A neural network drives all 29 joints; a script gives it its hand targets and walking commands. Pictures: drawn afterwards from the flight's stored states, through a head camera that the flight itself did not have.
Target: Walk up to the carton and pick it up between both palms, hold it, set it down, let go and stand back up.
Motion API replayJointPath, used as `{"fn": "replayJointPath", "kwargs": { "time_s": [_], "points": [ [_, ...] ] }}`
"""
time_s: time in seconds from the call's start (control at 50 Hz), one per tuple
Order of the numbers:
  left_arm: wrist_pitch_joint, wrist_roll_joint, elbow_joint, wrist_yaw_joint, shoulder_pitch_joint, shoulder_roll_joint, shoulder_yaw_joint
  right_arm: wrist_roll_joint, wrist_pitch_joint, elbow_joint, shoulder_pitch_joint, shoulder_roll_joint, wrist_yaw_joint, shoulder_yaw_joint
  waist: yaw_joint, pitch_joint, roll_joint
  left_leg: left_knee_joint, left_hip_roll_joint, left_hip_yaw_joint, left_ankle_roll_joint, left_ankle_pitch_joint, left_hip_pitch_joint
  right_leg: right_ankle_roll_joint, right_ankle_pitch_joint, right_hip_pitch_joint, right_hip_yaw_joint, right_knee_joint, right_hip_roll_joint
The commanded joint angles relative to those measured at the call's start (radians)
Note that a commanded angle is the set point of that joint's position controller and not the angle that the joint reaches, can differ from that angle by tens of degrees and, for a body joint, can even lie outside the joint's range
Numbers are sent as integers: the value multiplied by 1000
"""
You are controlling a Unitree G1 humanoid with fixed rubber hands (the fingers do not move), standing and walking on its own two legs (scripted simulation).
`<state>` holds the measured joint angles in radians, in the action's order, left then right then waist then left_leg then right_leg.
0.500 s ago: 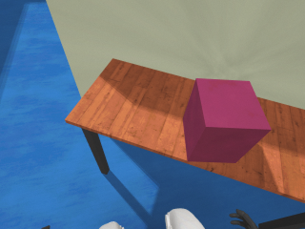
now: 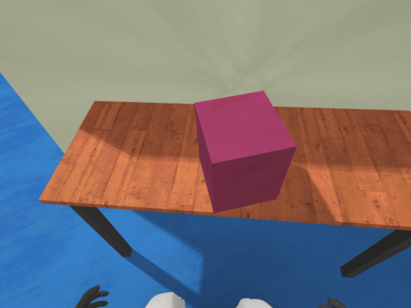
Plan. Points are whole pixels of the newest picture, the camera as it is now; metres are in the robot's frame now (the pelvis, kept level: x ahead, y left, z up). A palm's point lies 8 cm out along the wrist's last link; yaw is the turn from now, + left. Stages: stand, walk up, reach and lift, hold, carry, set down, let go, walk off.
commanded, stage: walk up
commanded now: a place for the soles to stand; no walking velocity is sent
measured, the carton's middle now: (237, 154) +0.45 -0.07 -0.02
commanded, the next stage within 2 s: none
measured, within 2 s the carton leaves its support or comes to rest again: neither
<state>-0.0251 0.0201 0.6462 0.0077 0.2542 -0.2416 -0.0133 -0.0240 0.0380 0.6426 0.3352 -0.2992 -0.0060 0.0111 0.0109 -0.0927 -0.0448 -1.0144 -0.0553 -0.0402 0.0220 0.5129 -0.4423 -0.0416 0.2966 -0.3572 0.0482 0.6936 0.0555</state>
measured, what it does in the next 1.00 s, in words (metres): steps on the spot: left foot, then right foot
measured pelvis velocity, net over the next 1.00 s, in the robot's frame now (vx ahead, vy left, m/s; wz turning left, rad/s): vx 0.02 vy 0.01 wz -0.20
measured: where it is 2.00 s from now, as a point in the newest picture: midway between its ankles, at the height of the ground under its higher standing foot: outside the picture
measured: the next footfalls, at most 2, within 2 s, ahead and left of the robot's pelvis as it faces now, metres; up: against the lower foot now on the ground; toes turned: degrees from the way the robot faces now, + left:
left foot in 0.10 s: +0.06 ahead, +0.09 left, +0.00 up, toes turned -1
right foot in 0.38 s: +0.03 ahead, -0.15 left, +0.00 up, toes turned -4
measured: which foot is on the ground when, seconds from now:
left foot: up 0.00-0.08, down 0.10-1.00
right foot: down 0.00-0.12, up 0.14-0.36, down 0.38-1.00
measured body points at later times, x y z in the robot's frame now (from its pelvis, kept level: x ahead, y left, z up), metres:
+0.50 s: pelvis +0.00 -0.01 +0.00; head +0.01 -0.04 +0.45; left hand +0.10 +0.23 -0.11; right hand +0.04 -0.30 -0.13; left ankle +0.01 +0.12 -0.71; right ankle -0.01 -0.15 -0.72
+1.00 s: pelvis +0.02 +0.01 +0.00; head +0.02 +0.00 +0.45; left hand +0.20 +0.22 -0.10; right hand +0.05 -0.27 -0.11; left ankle +0.02 +0.12 -0.72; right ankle -0.01 -0.15 -0.72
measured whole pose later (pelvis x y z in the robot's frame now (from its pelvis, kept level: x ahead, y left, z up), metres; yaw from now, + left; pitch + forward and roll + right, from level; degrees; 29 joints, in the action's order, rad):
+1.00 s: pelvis +0.02 +0.01 +0.00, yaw -12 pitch -1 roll +1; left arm -0.01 0.01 0.65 0.01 0.26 -0.23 -0.01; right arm -0.02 0.02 0.67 0.31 -0.29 0.02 -0.01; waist -0.02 -0.03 0.00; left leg -0.65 -0.04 -0.14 -0.01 0.39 -0.23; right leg 0.06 0.37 -0.29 0.18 0.68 0.00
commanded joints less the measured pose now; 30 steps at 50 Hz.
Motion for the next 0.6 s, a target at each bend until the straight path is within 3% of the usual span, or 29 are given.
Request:
{"fn": "replayJointPath", "kwargs": {
  "time_s": [0.0,0.02,0.04,0.06,0.08,0.1,0.12,0.14,0.16,0.18,0.22,0.26,0.3,0.32,0.34,0.36,0.38,0.4,0.42,0.44,0.46,0.48,0.5,0.52,0.58],
  "points": [
    [11,6,-82,14,-23,-204,-64,5,-41,-101,65,-64,-10,33,-9,143,164,283,19,9,-30,-107,116,-176,-412,41,298,-172,-246],
    [6,1,-85,11,-31,-209,-58,10,-47,-94,92,-57,-14,29,-29,148,169,415,39,-18,-37,-212,190,-147,-373,12,272,-137,-212],
    [1,-3,-87,6,-41,-195,-55,6,-56,-84,133,-72,-13,37,-53,177,121,497,28,2,-54,-306,313,-111,-284,-52,251,-83,-186],
    [2,-20,-94,2,-11,-159,-43,-6,-64,-91,134,-132,-15,56,-56,215,13,555,-83,167,-101,-273,412,-43,-106,-159,226,6,-125],
    [1,-25,-93,-5,5,-91,-28,-9,-64,-110,106,-199,-15,71,-53,173,-142,667,-258,382,-177,-110,396,16,139,-259,105,160,8],
    [-7,-18,-66,2,43,-110,-41,-9,-54,-116,25,-212,-16,76,-42,105,-186,745,-408,535,-298,36,217,54,301,-219,42,322,10],
    [-16,-15,-58,8,44,-155,-60,-4,-47,-111,9,-203,-22,68,-42,25,-145,778,-453,599,-359,114,58,62,312,-157,67,419,-34],
    [-19,-8,-56,7,34,-164,-66,-2,-47,-107,-22,-182,-21,64,-32,-22,-126,796,-425,528,-349,153,30,54,288,-161,75,426,-48],
    [-13,-2,-42,3,33,-175,-77,0,-50,-116,-37,-181,-20,66,-25,-43,-116,767,-348,401,-284,75,67,56,254,-173,80,403,-44],
    [-7,0,-35,-4,43,-174,-81,-8,-53,-115,-59,-168,-24,65,-22,-33,-138,725,-295,302,-253,-9,125,63,214,-209,69,406,-37],
    [9,4,-26,-12,46,-129,-67,-24,-56,-97,-30,-139,-19,50,-33,-2,-117,677,-210,181,-198,-71,138,69,198,-143,30,251,-46],
    [28,5,-40,-19,38,-104,-57,-23,-52,-92,-28,-139,-7,42,-46,17,-171,650,-164,113,-182,-97,171,66,181,-63,-32,39,-30],
    [42,-7,-30,-18,86,-84,-55,-10,-32,-78,-33,-175,-1,52,-30,70,-173,571,-140,46,-167,-76,176,52,26,75,-79,-173,4],
    [54,-7,-37,-10,115,-84,-52,-8,-27,-72,-14,-181,3,51,-10,77,-147,511,-142,40,-144,-156,133,45,-53,157,-45,-217,1],
    [65,-1,-41,-2,133,-105,-56,-3,-25,-69,-9,-157,6,39,3,104,-80,444,-131,26,-123,-164,74,34,-77,254,27,-244,-35],
    [73,5,-47,5,151,-158,-64,8,-28,-78,8,-120,13,29,4,116,85,324,-73,-33,-61,-166,1,-7,-121,289,241,-275,-165],
    [74,2,-64,9,147,-208,-69,2,-24,-86,24,-82,18,16,-7,108,208,260,3,-49,-11,-51,-52,-65,-107,243,427,-332,-297],
    [64,0,-46,14,142,-255,-92,14,-10,-78,-6,-82,11,29,15,53,231,250,-23,12,-23,21,14,-149,14,85,467,-346,-338],
    [57,-4,-53,15,105,-240,-89,10,-8,-73,-11,-101,10,27,4,17,227,247,-18,22,-23,10,53,-155,99,14,463,-361,-314],
    [51,-7,-66,13,71,-216,-81,7,-15,-71,-8,-103,15,26,-7,7,229,308,-9,17,-28,-19,85,-132,83,-1,385,-350,-267],
    [46,-2,-80,14,43,-192,-69,9,-22,-66,15,-100,20,26,-21,6,226,391,-6,-4,-30,-101,111,-101,-14,11,291,-315,-238],
    [47,-9,-89,10,25,-191,-63,9,-36,-53,49,-91,20,29,-46,43,237,446,-4,-5,-30,-236,193,-65,-99,-11,244,-284,-210],
    [48,-15,-93,7,23,-176,-54,-1,-48,-47,70,-113,15,37,-50,67,250,471,-16,7,-35,-335,244,-45,-207,-6,219,-242,-185],
    [51,-18,-98,5,39,-161,-52,-6,-54,-49,49,-136,13,40,-36,92,197,468,-26,22,-38,-405,267,-30,-264,11,197,-208,-160],
    [50,-18,-99,2,64,-150,-47,3,-53,-51,18,-145,15,32,-14,134,103,463,-46,36,-59,-416,246,-21,-227,79,147,-152,-122]
  ]
}}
